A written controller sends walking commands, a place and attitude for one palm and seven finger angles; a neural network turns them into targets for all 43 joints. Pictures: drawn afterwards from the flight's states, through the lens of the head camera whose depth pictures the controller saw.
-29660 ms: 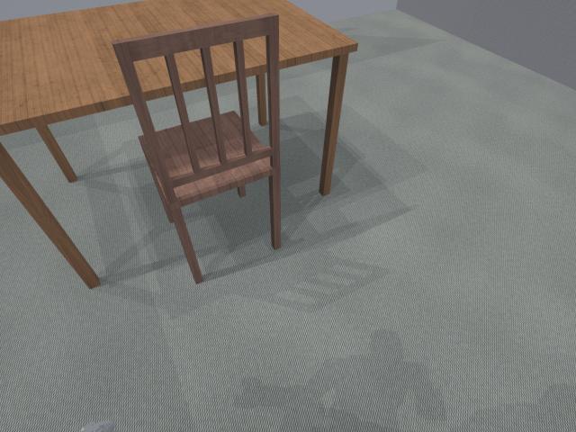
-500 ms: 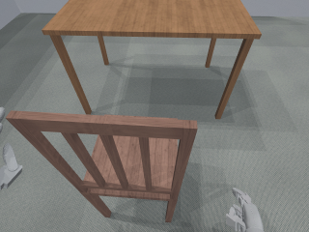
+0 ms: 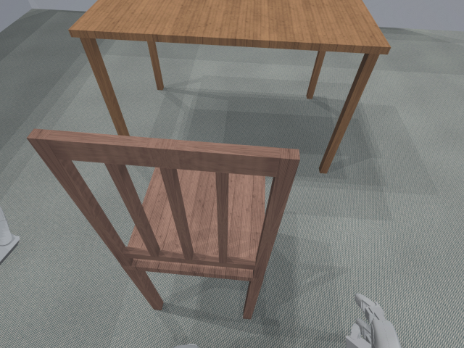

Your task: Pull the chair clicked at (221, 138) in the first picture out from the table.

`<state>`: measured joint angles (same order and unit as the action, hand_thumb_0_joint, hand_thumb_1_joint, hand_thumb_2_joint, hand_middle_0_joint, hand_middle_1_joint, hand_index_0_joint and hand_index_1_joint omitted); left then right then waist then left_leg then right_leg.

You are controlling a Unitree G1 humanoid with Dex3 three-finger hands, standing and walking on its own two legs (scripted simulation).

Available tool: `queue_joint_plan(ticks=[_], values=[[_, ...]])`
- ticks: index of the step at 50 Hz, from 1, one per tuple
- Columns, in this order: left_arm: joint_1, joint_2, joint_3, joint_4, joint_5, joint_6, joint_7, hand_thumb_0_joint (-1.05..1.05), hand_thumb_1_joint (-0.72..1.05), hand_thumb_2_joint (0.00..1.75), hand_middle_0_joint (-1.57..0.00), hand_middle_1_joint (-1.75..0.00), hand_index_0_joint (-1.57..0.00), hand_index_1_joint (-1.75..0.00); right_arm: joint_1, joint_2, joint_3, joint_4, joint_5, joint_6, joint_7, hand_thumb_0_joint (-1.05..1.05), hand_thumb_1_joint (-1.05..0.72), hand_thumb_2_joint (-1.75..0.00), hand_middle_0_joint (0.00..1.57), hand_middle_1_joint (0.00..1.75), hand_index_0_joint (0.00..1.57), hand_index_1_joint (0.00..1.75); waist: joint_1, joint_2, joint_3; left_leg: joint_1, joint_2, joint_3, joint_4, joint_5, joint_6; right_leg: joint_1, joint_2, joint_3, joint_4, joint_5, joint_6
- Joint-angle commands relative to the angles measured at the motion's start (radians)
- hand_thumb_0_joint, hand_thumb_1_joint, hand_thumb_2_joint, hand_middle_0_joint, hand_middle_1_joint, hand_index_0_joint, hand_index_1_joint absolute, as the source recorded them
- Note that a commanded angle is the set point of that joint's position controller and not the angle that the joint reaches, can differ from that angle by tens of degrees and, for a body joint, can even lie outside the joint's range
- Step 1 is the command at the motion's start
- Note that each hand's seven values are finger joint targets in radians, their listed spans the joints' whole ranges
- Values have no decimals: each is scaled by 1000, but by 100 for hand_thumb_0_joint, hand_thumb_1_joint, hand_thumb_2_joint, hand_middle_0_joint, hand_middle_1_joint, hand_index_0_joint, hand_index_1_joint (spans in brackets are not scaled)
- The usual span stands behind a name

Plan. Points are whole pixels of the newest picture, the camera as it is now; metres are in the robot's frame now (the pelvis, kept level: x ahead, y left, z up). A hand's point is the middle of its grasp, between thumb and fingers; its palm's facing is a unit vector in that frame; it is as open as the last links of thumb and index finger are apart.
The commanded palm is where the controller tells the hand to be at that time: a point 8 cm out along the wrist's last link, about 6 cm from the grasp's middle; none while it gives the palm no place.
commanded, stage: step back with the hand held close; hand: left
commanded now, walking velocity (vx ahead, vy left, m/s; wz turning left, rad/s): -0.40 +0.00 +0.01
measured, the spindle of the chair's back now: (180, 220) +0.35 +0.13 -0.03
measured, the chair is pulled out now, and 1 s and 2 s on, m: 0.60 0.60 0.60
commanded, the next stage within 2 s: stop stepping back and stand still in 1.10 s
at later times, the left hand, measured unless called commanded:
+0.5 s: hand (11, 247) +0.19 +0.26 +0.18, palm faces +0.50 -0.71 -0.50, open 7.4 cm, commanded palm +0.12 +0.29 +0.19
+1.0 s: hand (35, 289) +0.15 +0.21 +0.19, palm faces +0.33 -0.79 -0.52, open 7.4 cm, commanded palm +0.08 +0.26 +0.19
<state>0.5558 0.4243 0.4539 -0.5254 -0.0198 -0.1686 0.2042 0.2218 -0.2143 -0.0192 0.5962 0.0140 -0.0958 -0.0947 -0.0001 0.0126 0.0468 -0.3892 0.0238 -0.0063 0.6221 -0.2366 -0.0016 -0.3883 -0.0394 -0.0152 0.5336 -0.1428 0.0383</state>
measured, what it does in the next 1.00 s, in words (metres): steps on the spot: right foot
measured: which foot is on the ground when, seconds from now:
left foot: down 0.00-1.00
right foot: down 0.00-0.70, up 0.72-0.92, down 0.94-1.00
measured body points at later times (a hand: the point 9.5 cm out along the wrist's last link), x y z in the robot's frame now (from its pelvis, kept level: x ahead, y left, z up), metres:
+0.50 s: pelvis -0.01 -0.01 -0.01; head +0.03 +0.00 +0.44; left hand +0.16 +0.30 +0.21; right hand +0.17 -0.24 -0.09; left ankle +0.06 +0.12 -0.73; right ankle +0.08 -0.15 -0.73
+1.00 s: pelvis -0.07 -0.03 +0.00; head -0.01 -0.02 +0.45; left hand +0.12 +0.25 +0.21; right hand +0.11 -0.24 -0.08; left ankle +0.03 +0.12 -0.73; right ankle -0.11 -0.17 -0.73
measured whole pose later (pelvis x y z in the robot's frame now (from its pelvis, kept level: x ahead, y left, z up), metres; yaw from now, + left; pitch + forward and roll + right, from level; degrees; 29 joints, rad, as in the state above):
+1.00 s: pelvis -0.07 -0.03 +0.00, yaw -2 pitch +2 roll -4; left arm 0.53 0.45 0.46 -0.59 -0.04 -0.30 0.13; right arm 0.10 -0.15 0.00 0.67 -0.03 -0.18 -0.04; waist 0.02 0.04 0.09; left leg -0.47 0.14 -0.03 0.56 -0.13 -0.05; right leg -0.21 0.04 -0.05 0.44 -0.29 0.03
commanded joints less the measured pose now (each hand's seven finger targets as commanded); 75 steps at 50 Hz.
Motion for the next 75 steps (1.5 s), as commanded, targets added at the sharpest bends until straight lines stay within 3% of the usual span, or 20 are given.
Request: queue_joint_plan(ticks=[1,10,18,23,27,30,32,35,42,49,51,53,56,58,60,62,66,68,71,75], values=[[-16,169,140,-203,11,-83,18,0,90,90,-20,-30,-20,-30,-101,-130,-54,-161,-1,-66,-1,0,-90,-90,20,30,20,30,9,86,-112,-304,134,-126,-234,-336,64,304,-38,92,44,-70,-43],[-36,185,144,-206,3,-106,25,0,90,90,-20,-30,-20,-30,-94,-117,-55,-112,-21,-70,2,0,-90,-90,20,30,20,30,-1,-40,-128,-88,58,-90,-93,-256,27,56,-119,176,-145,-211,-98],[-27,170,156,-233,16,-130,16,0,90,90,-20,-30,-20,-30,-110,-121,-54,-133,-9,-91,-9,0,-90,-90,20,30,20,30,3,182,-141,-355,208,-192,-283,-267,92,337,7,33,181,8,-32],[-28,173,160,-270,1,-157,-3,0,90,90,-20,-30,-20,-30,-82,-117,-62,-113,-14,-115,-1,0,-90,-90,20,30,20,30,0,114,-177,-282,151,-135,-139,-146,66,289,-37,98,145,122,-70],[-36,224,177,-241,-10,-152,11,0,90,90,-20,-30,-20,-30,-57,-110,-78,-70,-27,-96,12,0,-90,-90,20,30,20,30,-8,-111,-184,-43,-12,-38,167,-262,-10,3,-256,351,-228,-106,-191],[-23,202,164,-199,-2,-132,13,0,90,90,-20,-30,-20,-30,-103,-81,-61,-71,-29,-64,21,0,-90,-90,20,30,20,30,-9,-194,-190,50,-7,-54,150,-168,-5,5,-266,251,-211,0,-185],[0,221,195,-166,-1,-133,13,0,90,90,-20,-30,-20,-30,-130,-96,-63,-70,-26,-53,9,0,-90,-90,20,30,20,30,-2,-127,-151,46,45,-89,-95,-84,20,24,-163,157,-137,-42,-119],[-1,176,167,-214,5,-158,-7,0,90,90,-20,-30,-20,-30,-133,-126,-63,-113,-17,-75,4,0,-90,-90,20,30,20,30,-14,250,-149,-245,297,-255,-370,-193,110,235,33,7,256,-197,-25],[-17,168,100,-306,-18,-185,-34,0,90,90,-20,-30,-20,-30,-67,-123,-65,-36,-42,-144,33,0,-90,-90,20,30,20,30,5,268,-200,235,287,-203,-181,699,122,50,15,8,93,-235,-42],[35,204,161,-274,-30,-203,-66,0,90,90,-20,-30,-20,-30,-98,-124,-65,-61,-31,-109,47,0,-90,-90,20,30,20,30,16,109,-296,214,167,-81,-46,430,22,231,9,-26,-180,162,-57],[89,233,181,-220,-51,-194,-70,0,90,90,-20,-30,-20,-30,-100,-102,-77,-94,-1,-88,39,0,-90,-90,20,30,20,30,-2,-157,-284,135,21,21,157,69,-31,131,-203,164,-192,350,-153],[117,216,182,-156,-54,-160,-45,0,90,90,-20,-30,-20,-30,-139,-74,-70,-101,-3,-58,32,0,-90,-90,20,30,20,30,-1,-165,-216,-37,-15,-63,339,-227,-31,122,-333,250,-214,383,-247],[71,190,165,-108,-24,-135,-18,0,90,90,-20,-30,-20,-30,-175,-51,-29,-99,-9,-40,3,0,-90,-90,20,30,20,30,-14,-174,-151,-62,12,-67,41,-176,-26,225,-214,94,-88,539,-162],[41,182,132,-134,-28,-143,-14,0,90,90,-20,-30,-20,-30,-149,-75,-34,-97,-6,-40,-12,0,-90,-90,20,30,20,30,-16,-126,-161,53,40,-49,-260,224,-7,247,-123,28,17,433,-82],[66,177,109,-182,-46,-156,-34,0,90,90,-20,-30,-20,-30,-113,-114,-73,-106,6,-55,1,0,-90,-90,20,30,20,30,3,65,-212,206,240,-177,-250,669,67,123,-22,24,133,-61,-40],[113,184,108,-214,-53,-128,-40,0,90,90,-20,-30,-20,-30,-115,-103,-63,-107,-24,-76,14,0,-90,-90,20,30,20,30,11,309,-243,156,292,-235,-288,495,132,89,-5,37,234,-386,-12],[26,197,101,-305,-32,-112,-21,0,90,90,-20,-30,-20,-30,-87,-123,-45,-110,4,-94,31,0,-90,-90,20,30,20,30,5,176,-168,27,174,-154,-210,16,73,267,-8,-2,-95,-129,-10],[-1,210,116,-257,-18,-106,-10,0,90,90,-20,-30,-20,-30,-73,-119,-44,-117,10,-87,20,0,-90,-90,20,30,20,30,-16,77,-124,-68,63,-61,-174,-371,25,253,-37,82,-164,-346,-37],[-53,220,118,-156,-10,-88,1,0,90,90,-20,-30,-20,-30,-44,-122,-52,-102,-9,-63,13,0,-90,-90,20,30,20,30,-25,-93,-49,82,-53,1,236,-234,-7,-126,-225,356,-397,-685,-162],[-141,177,70,-52,-12,-74,-15,0,90,90,-20,-30,-20,-30,-67,-113,-27,-89,-9,-43,20,0,-90,-90,20,30,20,30,-31,-182,-52,181,-22,21,178,-212,28,-176,-219,171,-363,-620,-136]])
